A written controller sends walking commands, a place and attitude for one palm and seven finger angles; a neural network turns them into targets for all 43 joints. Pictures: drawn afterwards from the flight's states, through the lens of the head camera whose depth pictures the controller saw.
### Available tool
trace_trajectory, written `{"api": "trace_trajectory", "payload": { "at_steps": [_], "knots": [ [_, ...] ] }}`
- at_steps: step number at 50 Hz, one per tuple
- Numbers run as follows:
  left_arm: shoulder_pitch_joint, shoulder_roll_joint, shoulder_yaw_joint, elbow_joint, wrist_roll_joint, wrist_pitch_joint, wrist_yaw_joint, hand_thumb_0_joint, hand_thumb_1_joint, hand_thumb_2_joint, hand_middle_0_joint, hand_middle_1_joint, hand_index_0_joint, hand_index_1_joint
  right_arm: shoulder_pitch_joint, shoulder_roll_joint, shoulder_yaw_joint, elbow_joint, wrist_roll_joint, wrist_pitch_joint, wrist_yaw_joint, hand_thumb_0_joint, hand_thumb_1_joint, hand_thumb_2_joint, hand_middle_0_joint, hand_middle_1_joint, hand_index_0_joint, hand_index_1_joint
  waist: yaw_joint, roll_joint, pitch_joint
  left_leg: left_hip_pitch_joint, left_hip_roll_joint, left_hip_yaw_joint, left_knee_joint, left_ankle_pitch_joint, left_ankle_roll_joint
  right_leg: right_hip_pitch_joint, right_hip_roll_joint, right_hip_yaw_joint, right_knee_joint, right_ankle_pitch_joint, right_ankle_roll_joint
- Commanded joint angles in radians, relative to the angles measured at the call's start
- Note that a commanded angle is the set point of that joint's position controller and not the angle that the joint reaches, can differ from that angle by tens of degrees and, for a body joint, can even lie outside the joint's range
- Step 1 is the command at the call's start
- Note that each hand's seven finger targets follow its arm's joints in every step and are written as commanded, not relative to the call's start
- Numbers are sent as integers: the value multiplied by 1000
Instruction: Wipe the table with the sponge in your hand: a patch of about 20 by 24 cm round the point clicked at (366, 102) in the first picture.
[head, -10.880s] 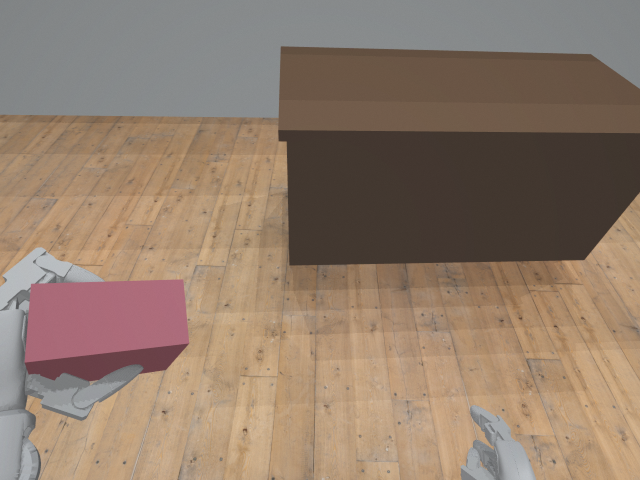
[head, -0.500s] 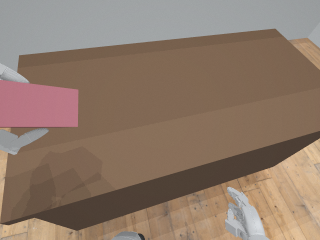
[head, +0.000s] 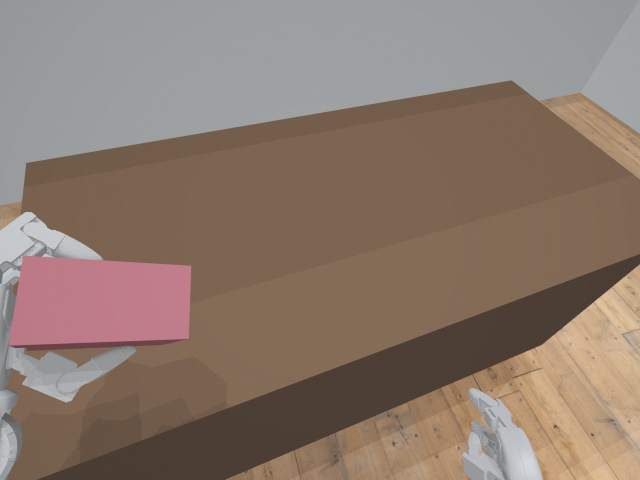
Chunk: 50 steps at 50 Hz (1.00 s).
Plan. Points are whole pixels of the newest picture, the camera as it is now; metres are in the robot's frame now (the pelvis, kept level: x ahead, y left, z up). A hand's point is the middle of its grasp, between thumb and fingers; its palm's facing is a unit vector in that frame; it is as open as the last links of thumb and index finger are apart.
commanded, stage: look again from close up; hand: left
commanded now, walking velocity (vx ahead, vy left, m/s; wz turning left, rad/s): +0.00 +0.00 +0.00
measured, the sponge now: (130, 309) +0.23 +0.21 +0.15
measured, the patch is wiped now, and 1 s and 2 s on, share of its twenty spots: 0.00 0.00 0.00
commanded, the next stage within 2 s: shuffle to correct the standing spot in 0.42 s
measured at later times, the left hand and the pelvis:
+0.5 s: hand (72, 311) +0.22 +0.25 +0.16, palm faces +0.33 -0.84 -0.42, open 10.5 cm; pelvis +0.00 +0.00 +0.00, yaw +0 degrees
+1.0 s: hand (130, 319) +0.22 +0.20 +0.16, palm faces +0.30 -0.86 -0.41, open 10.5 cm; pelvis +0.00 -0.04 +0.00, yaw -1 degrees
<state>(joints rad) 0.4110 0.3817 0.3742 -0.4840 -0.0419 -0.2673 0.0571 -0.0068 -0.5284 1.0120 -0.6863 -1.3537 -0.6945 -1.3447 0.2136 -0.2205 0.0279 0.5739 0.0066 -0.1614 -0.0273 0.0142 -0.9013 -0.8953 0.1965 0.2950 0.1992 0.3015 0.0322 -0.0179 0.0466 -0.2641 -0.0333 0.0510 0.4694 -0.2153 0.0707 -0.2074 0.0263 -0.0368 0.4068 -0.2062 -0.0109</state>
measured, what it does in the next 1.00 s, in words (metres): stands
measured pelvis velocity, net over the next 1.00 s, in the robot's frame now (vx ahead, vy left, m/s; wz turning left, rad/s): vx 0.00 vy -0.04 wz -0.02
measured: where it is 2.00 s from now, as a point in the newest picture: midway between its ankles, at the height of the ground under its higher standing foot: outside the picture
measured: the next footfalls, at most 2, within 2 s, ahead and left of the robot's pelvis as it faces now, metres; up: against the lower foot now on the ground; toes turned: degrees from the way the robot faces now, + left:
none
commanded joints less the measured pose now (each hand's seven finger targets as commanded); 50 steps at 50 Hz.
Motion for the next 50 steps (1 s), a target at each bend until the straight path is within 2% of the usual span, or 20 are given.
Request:
{"api": "trace_trajectory", "payload": {
  "at_steps": [1, 2, 6, 7, 10, 11, 12, 15, 16, 17, 21, 22, 26, 27, 31, 32, 36, 37, 39, 50],
  "knots": [
    [-63, 172, 125, -63, -11, -31, 19, 0, 100, 1300, -1200, -1600, -1200, -1600, -84, -116, -44, -141, 12, -35, -13, 0, -900, -900, 200, 300, 200, 300, -13, 52, -131, 96, 131, -152, -107, 111, -66, -14, -102, 115, -64, 124, -25],
    [-70, 135, 86, -48, -17, -34, 9, 0, 100, 1300, -1200, -1600, -1200, -1600, -75, -114, -39, -144, 6, -24, -14, 0, -900, -900, 200, 300, 200, 300, -12, 40, -136, 87, 136, -156, -114, 113, -64, -7, -100, 96, -67, 123, -22],
    [-97, 187, 114, -137, -12, -31, 10, 0, 100, 1300, -1200, -1600, -1200, -1600, -107, -107, -31, -168, 10, -18, -18, 0, -900, -900, 200, 300, 200, 300, -10, 65, -166, 127, 133, -148, -109, 180, -66, 9, -98, 104, -54, 169, -22],
    [-94, 148, 72, -142, -16, -35, 4, 0, 100, 1300, -1200, -1600, -1200, -1600, -95, -105, -26, -170, 2, -13, -17, 0, -900, -900, 200, 300, 200, 300, -8, 67, -183, 123, 137, -146, -110, 183, -59, 23, -98, 92, -58, 173, -20],
    [-85, 173, 81, -234, -14, -37, 10, 0, 100, 1300, -1200, -1600, -1200, -1600, -91, -104, -27, -184, 0, -18, -17, 0, -900, -900, 200, 300, 200, 300, -7, 102, -215, 134, 132, -143, -88, 248, -62, 55, -97, 95, -39, 223, -26],
    [-87, 210, 116, -267, -10, -33, 17, 0, 100, 1300, -1200, -1600, -1200, -1600, -110, -105, -24, -185, 2, -20, -17, 0, -900, -900, 200, 300, 200, 300, -4, 116, -228, 151, 129, -142, -84, 275, -67, 57, -94, 96, -32, 237, -25],
    [-74, 167, 79, -253, -17, -34, 13, 0, 100, 1300, -1200, -1600, -1200, -1600, -99, -102, -20, -185, -3, -17, -16, 0, -900, -900, 200, 300, 200, 300, -5, 117, -230, 145, 134, -139, -84, 269, -61, 58, -97, 88, -40, 234, -24],
    [-56, 183, 100, -255, -18, -32, 18, 0, 100, 1300, -1200, -1600, -1200, -1600, -81, -106, -27, -183, -2, -17, -17, 0, -900, -900, 200, 300, 200, 300, -6, 129, -230, 142, 135, -149, -76, 306, -75, 67, -94, 87, -33, 239, -31],
    [-57, 213, 131, -254, -14, -27, 24, 0, 100, 1300, -1200, -1600, -1200, -1600, -96, -109, -27, -179, 1, -18, -18, 0, -900, -900, 200, 300, 200, 300, -7, 151, -226, 158, 135, -146, -84, 305, -86, 49, -90, 88, -28, 224, -30],
    [-50, 174, 99, -225, -21, -30, 19, 0, 100, 1300, -1200, -1600, -1200, -1600, -86, -105, -22, -175, -4, -11, -19, 0, -900, -900, 200, 300, 200, 300, -6, 138, -221, 145, 143, -148, -96, 275, -83, 48, -90, 74, -39, 198, -26],
    [-45, 186, 118, -170, -18, -20, 20, 0, 100, 1300, -1200, -1600, -1200, -1600, -90, -111, -27, -173, 4, -8, -23, 0, -900, -900, 200, 300, 200, 300, -11, 107, -174, 129, 139, -155, -121, 203, -92, 23, -86, 76, -53, 159, -27],
    [-39, 150, 81, -142, -23, -22, 13, 0, 100, 1300, -1200, -1600, -1200, -1600, -85, -111, -23, -169, -2, -2, -23, 0, -900, -900, 200, 300, 200, 300, -9, 88, -171, 122, 147, -156, -131, 168, -85, 16, -86, 66, -66, 137, -21],
    [-57, 165, 84, -156, -11, -17, 19, 0, 100, 1300, -1200, -1600, -1200, -1600, -100, -112, -27, -172, 7, -7, -25, 0, -900, -900, 200, 300, 200, 300, -11, 76, -163, 108, 138, -157, -143, 91, -78, 18, -89, 81, -77, 105, -23],
    [-55, 131, 49, -134, -15, -18, 12, 0, 100, 1300, -1200, -1600, -1200, -1600, -92, -111, -23, -168, -1, -5, -25, 0, -900, -900, 200, 300, 200, 300, -10, 59, -155, 104, 147, -163, -160, 57, -75, 2, -82, 71, -87, 78, -18],
    [-122, 194, 96, -217, -1, -21, 23, 0, 100, 1300, -1200, -1600, -1200, -1600, -105, -105, -29, -169, 3, -15, -28, 0, -900, -900, 200, 300, 200, 300, -9, 104, -167, 117, 170, -176, -200, 12, -93, 6, -59, 64, -50, 45, -14],
    [-113, 164, 69, -193, -8, -22, 19, 0, 100, 1300, -1200, -1600, -1200, -1600, -99, -103, -25, -170, -5, -11, -28, 0, -900, -900, 200, 300, 200, 300, -7, 96, -166, 104, 180, -180, -210, -11, -83, 8, -58, 58, -53, 47, -10],
    [-128, 212, 115, -231, -6, -18, 24, 0, 100, 1300, -1200, -1600, -1200, -1600, -96, -98, -33, -174, 0, -19, -23, 0, -900, -900, 200, 300, 200, 300, -7, 147, -180, 129, 185, -166, -186, 57, -93, 12, -54, 51, -41, 61, -14],
    [-112, 167, 78, -203, -13, -18, 17, 0, 100, 1300, -1200, -1600, -1200, -1600, -86, -97, -30, -173, -5, -16, -21, 0, -900, -900, 200, 300, 200, 300, -8, 132, -173, 112, 192, -167, -189, 32, -85, 7, -52, 43, -49, 58, -13],
    [-99, 179, 94, -203, -15, -18, 16, 0, 100, 1300, -1200, -1600, -1200, -1600, -71, -95, -40, -179, -3, -18, -18, 0, -900, -900, 200, 300, 200, 300, -10, 154, -172, 113, 194, -165, -170, 60, -83, 7, -56, 49, -53, 67, -18],
    [-50, 179, 102, -174, -40, 16, -4, 0, 100, 1300, -1200, -1600, -1200, -1600, -74, -102, -55, -188, 6, 1, -15, 0, -900, -900, 200, 300, 200, 300, -16, 71, -181, 99, 174, -124, -69, 66, -47, -27, -77, 107, -91, 136, -27]
  ]
}}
